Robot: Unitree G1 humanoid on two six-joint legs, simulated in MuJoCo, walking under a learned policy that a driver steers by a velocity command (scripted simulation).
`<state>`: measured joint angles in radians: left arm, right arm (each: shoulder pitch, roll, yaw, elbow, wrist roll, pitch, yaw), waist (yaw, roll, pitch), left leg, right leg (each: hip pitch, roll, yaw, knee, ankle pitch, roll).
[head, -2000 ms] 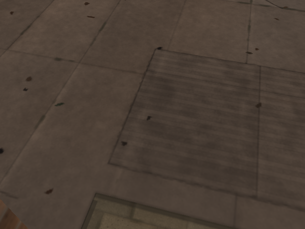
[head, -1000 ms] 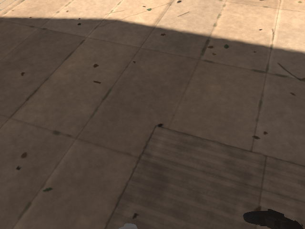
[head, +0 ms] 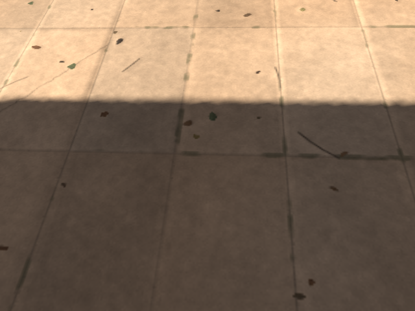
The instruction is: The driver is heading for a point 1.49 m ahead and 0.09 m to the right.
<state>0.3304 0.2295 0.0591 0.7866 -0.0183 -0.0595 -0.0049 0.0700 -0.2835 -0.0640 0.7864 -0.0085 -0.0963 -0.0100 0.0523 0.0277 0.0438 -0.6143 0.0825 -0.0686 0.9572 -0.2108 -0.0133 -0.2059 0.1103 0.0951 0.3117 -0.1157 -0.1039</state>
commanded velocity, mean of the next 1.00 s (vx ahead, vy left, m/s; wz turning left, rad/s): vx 0.50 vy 0.00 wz -0.36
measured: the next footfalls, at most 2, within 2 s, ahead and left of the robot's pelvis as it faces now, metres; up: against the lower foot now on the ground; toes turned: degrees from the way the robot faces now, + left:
left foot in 0.28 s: +0.35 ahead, +0.12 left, +0.00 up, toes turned -14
right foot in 0.78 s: +0.52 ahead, -0.21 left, +0.00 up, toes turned -23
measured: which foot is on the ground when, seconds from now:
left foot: up 0.00-0.26, down 0.28-0.80, up 0.82-1.00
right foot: down 0.00-0.28, up 0.30-0.76, down 0.78-1.00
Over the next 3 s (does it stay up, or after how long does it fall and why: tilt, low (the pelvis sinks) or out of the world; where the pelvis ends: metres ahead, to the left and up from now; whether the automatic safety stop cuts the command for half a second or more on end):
stays up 1.47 -0.23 -0.02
